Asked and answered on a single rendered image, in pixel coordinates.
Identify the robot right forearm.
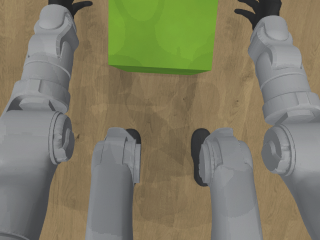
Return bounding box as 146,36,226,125
247,15,320,126

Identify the right robot hand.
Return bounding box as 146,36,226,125
234,0,282,30

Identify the robot left upper arm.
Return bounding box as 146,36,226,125
0,110,75,240

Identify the left robot hand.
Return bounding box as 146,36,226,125
48,0,93,19

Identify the robot left thigh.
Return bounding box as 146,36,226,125
85,136,141,240

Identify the carton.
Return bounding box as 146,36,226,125
108,0,218,75

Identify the robot left forearm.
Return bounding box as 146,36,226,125
0,4,79,120

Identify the robot right upper arm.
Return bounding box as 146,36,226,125
261,122,320,240

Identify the robot left shin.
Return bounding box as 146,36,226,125
91,127,134,173

